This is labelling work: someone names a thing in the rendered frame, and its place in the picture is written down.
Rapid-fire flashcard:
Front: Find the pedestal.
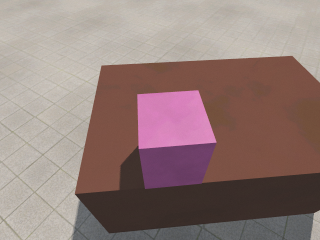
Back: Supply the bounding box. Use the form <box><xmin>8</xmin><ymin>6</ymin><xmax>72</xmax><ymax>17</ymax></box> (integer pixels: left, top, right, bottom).
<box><xmin>75</xmin><ymin>56</ymin><xmax>320</xmax><ymax>234</ymax></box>

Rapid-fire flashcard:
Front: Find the carton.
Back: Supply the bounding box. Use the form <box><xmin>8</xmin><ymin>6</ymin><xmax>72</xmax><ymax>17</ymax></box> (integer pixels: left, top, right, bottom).
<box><xmin>137</xmin><ymin>90</ymin><xmax>217</xmax><ymax>189</ymax></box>

